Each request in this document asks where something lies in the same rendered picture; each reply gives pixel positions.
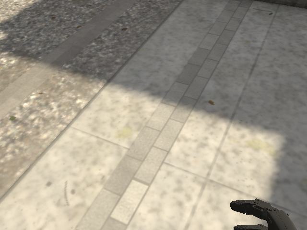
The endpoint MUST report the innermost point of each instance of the robot right hand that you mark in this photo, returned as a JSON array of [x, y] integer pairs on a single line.
[[276, 220]]

